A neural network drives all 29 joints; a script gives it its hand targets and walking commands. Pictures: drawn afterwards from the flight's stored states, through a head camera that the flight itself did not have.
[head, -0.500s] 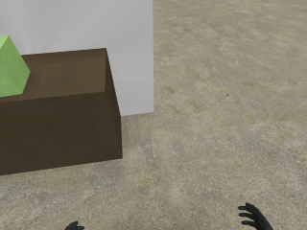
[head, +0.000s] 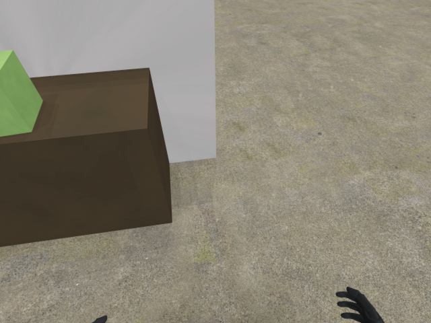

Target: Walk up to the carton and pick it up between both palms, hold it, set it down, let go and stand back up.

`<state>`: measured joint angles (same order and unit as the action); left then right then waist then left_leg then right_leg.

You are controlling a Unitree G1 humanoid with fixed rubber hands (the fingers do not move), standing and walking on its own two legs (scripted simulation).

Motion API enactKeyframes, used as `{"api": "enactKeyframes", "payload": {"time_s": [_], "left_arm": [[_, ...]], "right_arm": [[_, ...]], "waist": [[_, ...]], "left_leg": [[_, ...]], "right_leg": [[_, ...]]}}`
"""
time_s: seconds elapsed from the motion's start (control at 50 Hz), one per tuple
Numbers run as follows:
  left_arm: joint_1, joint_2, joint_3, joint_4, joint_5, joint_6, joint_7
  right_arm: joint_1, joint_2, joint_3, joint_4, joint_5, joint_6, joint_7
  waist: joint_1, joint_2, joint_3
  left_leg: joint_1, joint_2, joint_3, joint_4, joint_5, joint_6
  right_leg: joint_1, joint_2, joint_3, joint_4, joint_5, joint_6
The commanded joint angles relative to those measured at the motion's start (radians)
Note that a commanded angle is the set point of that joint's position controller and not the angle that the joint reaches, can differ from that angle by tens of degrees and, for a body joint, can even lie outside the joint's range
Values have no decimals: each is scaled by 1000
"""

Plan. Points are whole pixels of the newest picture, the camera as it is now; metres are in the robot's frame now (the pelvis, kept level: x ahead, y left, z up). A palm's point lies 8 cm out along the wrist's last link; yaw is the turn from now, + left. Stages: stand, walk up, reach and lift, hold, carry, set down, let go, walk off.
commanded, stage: stand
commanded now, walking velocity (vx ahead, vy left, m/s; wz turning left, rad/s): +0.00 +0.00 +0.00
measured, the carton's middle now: out of the picture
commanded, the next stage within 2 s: none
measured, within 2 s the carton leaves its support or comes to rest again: neither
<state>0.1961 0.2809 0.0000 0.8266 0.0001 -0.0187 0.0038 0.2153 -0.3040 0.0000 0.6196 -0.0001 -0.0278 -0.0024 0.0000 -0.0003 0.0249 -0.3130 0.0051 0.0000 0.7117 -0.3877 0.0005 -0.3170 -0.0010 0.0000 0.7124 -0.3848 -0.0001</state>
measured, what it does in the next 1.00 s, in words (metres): stands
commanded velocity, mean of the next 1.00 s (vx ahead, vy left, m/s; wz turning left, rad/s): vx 0.00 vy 0.00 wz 0.00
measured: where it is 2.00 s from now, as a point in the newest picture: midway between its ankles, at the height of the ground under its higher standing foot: outside the picture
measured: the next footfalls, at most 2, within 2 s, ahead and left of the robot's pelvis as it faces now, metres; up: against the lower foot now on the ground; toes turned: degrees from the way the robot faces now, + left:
none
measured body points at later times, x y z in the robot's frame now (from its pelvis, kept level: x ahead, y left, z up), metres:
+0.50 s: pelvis -0.01 +0.00 +0.00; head +0.00 +0.00 +0.45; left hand +0.10 +0.27 -0.12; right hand +0.14 -0.27 -0.09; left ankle -0.01 +0.12 -0.72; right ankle +0.00 -0.12 -0.72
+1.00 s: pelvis -0.03 +0.00 +0.00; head -0.03 +0.00 +0.45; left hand +0.07 +0.27 -0.12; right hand +0.12 -0.27 -0.09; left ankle -0.01 +0.12 -0.72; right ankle +0.00 -0.12 -0.72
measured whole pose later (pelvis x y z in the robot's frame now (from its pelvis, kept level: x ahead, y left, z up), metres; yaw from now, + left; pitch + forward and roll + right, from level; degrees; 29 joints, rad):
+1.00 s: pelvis -0.03 +0.00 +0.00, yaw +0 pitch -3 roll +0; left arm 0.19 0.29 0.00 0.91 0.00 -0.02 0.00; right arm 0.22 -0.31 0.00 0.69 0.00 -0.02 0.00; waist 0.00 0.00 0.02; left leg -0.31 0.01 0.00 0.71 -0.35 0.00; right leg -0.32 0.00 0.00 0.71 -0.35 0.00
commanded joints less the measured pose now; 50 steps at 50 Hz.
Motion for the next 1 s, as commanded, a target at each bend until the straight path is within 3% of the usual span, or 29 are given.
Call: {"api": "enactKeyframes", "payload": {"time_s": [0.0, 0.04, 0.06, 0.08, 0.12, 0.14, 0.2, 0.24, 0.26, 0.3, 0.32, 0.34, 0.4, 0.42, 0.46, 0.5, 0.52, 0.54, 0.58, 0.62, 0.72, 0.76, 0.78, 0.82, 0.84, 0.88, 0.92, 0.96, 0.98], "left_arm": [[-92, 254, 86, -84, 17, -36, 2], [-112, 239, 81, -84, 20, -35, 5], [-106, 243, 78, -86, 25, -35, 3], [-88, 265, 85, -65, 26, -31, 5], [-112, 256, 86, -78, 27, -35, 6], [-129, 259, 82, -70, 35, -29, 12], [-88, 239, 66, -59, 19, -35, 2], [-113, 272, 80, -55, 22, -45, 1], [-118, 263, 83, -61, 26, -40, 4], [-93, 255, 77, -47, 20, -44, 7], [-104, 255, 80, -48, 7, -31, 5], [-102, 252, 72, -58, 17, -37, 6], [-169, 287, 88, -44, 24, -26, 3], [-104, 247, 82, -45, 15, -30, 1], [-120, 248, 72, -35, 23, -46, 3], [-123, 248, 83, -36, 22, -35, -4], [-82, 234, 73, -41, 1, -29, -6], [-120, 242, 68, -33, 10, -28, 0], [-129, 249, 85, -18, 21, -27, 1], [-114, 271, 84, -16, 20, -24, 5], [-131, 234, 67, -11, 19, -34, -10], [-92, 278, 79, -10, 15, -35, -4], [-135, 276, 81, 4, 11, -39, -1], [-83, 244, 72, 6, 17, -30, -3], [-121, 250, 71, 9, 24, -29, -2], [-127, 264, 72, 10, 15, -30, -3], [-117, 245, 72, 13, 18, -25, -7], [-112, 272, 80, 19, 16, -27, -7], [-133, 264, 68, 19, 24, -32, -6]], "right_arm": [[-67, -241, -81, 15, -28, -34, -15], [-56, -219, -70, 14, -21, -33, -16], [-53, -220, -79, 19, -25, -33, -17], [-59, -208, -69, 26, -26, -28, -19], [-62, -256, -93, 20, -16, -31, -25], [-61, -235, -87, 16, -21, -31, -20], [-50, -235, -73, 23, -20, -39, -16], [-51, -203, -67, 28, -24, -31, -20], [-58, -206, -77, 24, -22, -29, -21], [-45, -230, -70, 37, -9, -18, -22], [-35, -243, -70, 35, -24, -24, -16], [-56, -228, -76, 33, -21, -31, -15], [-29, -196, -55, 46, -25, -32, -13], [-36, -228, -63, 55, -29, -32, -19], [-60, -241, -77, 46, -24, -30, -16], [-35, -246, -72, 80, -31, -32, -15], [-57, -259, -77, 67, -34, -26, -20], [-55, -245, -79, 59, -21, -21, -18], [-81, -233, -66, 66, -27, -27, -17], [-79, -223, -60, 60, -22, -22, -17], [-84, -205, -58, 71, -28, -28, -18], [-47, -228, -64, 77, -10, -30, -13], [-60, -231, -58, 84, -33, -31, -19], [-59, -239, -68, 76, -32, -31, -19], [-74, -269, -76, 77, -20, -29, -15], [-35, -227, -63, 100, -11, -27, -17], [-88, -275, -81, 85, -27, -28, -15], [-60, -265, -74, 106, -28, -30, -6], [-71, -225, -63, 91, -25, -35, -7]], "waist": [[17, 17, -62], [-1, -5, -71], [5, 37, -69], [12, -20, -61], [-4, 25, -73], [-15, -37, -62], [7, 29, -27], [4, -46, -46], [-18, -8, -67], [11, -15, -35], [-13, 0, -82], [12, -14, -52], [-23, -29, -41], [4, 22, -68], [-20, -46, -45], [13, -32, -7], [33, 23, -50], [6, 39, -9], [3, 6, -10], [14, 44, -17], [12, -32, 13], [-8, 37, -56], [2, 57, 3], [14, -14, -6], [0, -9, 34], [-12, 14, 15], [5, 22, 63], [4, 31, 33], [9, -14, 34]], "left_leg": [[58, 94, -102, -140, 334, 86], [64, 71, -84, -134, 322, 66], [46, 86, -87, -137, 325, 77], [37, 102, -121, -143, 325, 92], [75, 79, -79, -124, 310, 76], [65, 83, -68, -117, 310, 69], [62, 97, -111, -138, 278, 81], [72, 92, -103, -144, 358, 83], [84, 94, -87, -126, 362, 78], [58, 81, -78, -135, 363, 67], [103, 85, -76, -143, 380, 69], [65, 97, -98, -147, 358, 81], [65, 77, -66, -152, 291, 65], [89, 88, -78, -154, 287, 62], [95, 86, -74, -146, 271, 71], [47, 88, -89, -180, 277, 68], [80, 99, -98, -163, 316, 90], [43, 98, -106, -192, 251, 78], [41, 108, -123, -222, 172, 80], [2, 108, -126, -233, 180, 83], [49, 92, -115, -196, 271, 82], [94, 94, -93, -179, 280, 71], [70, 109, -144, -229, 266, 83], [40, 115, -150, -218, 241, 91], [25, 96, -115, -214, 248, 64], [31, 89, -115, -217, 225, 70], [5, 100, -148, -270, 79, 73], [1, 76, -122, -270, 37, 66], [-29, 84, -127, -256, 36, 71]], "right_leg": [[53, -88, 74, -113, 310, -71], [41, -107, 116, -144, 305, -85], [73, -91, 83, -135, 313, -77], [86, -87, 91, -117, 338, -82], [37, -99, 97, -141, 318, -81], [45, -97, 97, -141, 339, -74], [10, -98, 116, -164, 285, -82], [43, -91, 114, -141, 374, -72], [51, -89, 98, -149, 372, -74], [60, -101, 112, -153, 377, -76], [63, -93, 93, -145, 408, -71], [74, -86, 83, -145, 351, -69], [19, -101, 126, -161, 317, -78], [34, -91, 112, -174, 301, -75], [10, -99, 101, -178, 301, -77], [46, -78, 87, -162, 320, -70], [49, -95, 99, -165, 306, -66], [46, -84, 103, -179, 267, -70], [31, -74, 122, -176, 184, -64], [57, -70, 93, -153, 162, -66], [9, -94, 126, -211, 264, -75], [23, -96, 137, -187, 282, -77], [9, -88, 125, -186, 261, -68], [48, -80, 114, -203, 221, -66], [35, -88, 107, -214, 253, -72], [33, -93, 138, -214, 251, -69], [1, -75, 101, -210, 136, -67], [13, -84, 138, -238, 82, -61], [25, -90, 120, -241, 53, -65]]}}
